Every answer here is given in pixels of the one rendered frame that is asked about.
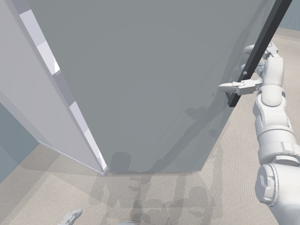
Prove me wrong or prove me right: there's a robot right forearm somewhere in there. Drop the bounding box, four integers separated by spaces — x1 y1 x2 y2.
253 85 300 167

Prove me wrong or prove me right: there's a handle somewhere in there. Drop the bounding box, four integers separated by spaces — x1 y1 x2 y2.
226 0 292 107

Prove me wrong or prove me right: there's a fridge door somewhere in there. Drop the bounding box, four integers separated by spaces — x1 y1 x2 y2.
27 0 276 173

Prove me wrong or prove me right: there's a left robot hand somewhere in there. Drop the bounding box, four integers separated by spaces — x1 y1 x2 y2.
57 208 83 225

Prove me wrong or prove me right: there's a right robot hand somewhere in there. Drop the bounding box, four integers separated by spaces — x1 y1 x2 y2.
218 42 285 95

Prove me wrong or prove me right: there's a robot right upper arm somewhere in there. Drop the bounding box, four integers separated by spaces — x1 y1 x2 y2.
255 163 300 225

